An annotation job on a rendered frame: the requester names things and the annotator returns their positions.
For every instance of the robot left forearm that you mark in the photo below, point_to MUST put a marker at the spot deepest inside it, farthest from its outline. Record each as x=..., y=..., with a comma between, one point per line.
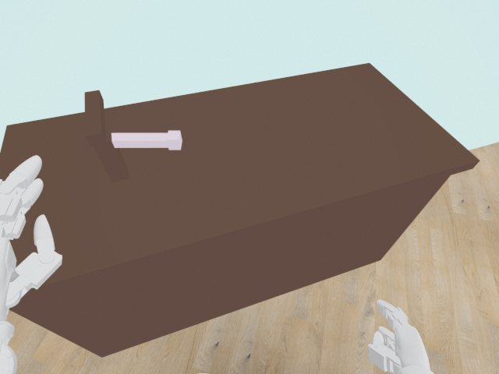
x=8, y=361

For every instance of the tap lever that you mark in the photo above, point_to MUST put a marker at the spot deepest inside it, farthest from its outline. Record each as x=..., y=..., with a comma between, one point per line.
x=171, y=140

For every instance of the right robot hand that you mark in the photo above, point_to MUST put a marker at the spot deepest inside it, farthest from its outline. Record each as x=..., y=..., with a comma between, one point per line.
x=403, y=348

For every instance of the left robot hand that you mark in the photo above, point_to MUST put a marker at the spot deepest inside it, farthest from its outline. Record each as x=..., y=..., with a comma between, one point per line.
x=17, y=194

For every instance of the counter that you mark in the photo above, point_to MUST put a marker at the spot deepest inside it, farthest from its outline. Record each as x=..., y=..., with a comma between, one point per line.
x=278, y=185

